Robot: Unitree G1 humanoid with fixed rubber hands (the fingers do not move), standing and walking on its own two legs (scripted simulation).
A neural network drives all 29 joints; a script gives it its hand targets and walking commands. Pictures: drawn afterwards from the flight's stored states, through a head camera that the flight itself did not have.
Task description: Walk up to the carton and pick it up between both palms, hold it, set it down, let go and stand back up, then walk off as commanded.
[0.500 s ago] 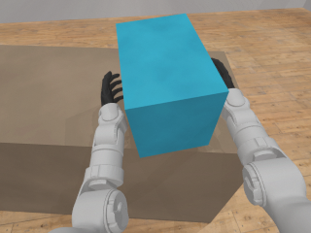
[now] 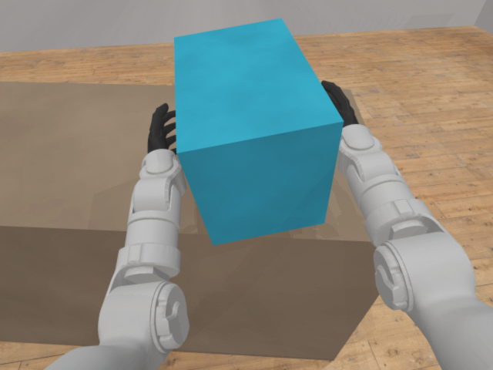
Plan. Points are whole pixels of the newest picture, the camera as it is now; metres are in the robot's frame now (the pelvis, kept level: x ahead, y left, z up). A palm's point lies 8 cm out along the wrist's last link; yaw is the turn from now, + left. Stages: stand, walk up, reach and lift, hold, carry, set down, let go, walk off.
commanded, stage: reach and lift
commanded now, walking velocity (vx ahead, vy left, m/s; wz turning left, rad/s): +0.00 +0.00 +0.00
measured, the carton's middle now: (248, 129) +0.48 +0.03 +0.17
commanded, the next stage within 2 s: hold in 1.74 s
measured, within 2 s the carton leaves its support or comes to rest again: neither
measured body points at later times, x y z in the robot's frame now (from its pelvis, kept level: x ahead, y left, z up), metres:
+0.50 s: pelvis +0.02 +0.01 +0.01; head -0.03 +0.04 +0.45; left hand +0.42 +0.21 +0.25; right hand +0.44 -0.09 +0.26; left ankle +0.06 +0.14 -0.74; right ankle +0.03 -0.10 -0.74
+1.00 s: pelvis +0.00 +0.02 +0.00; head -0.08 +0.04 +0.45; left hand +0.38 +0.22 +0.25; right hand +0.41 -0.07 +0.28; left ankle +0.06 +0.14 -0.74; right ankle +0.03 -0.10 -0.74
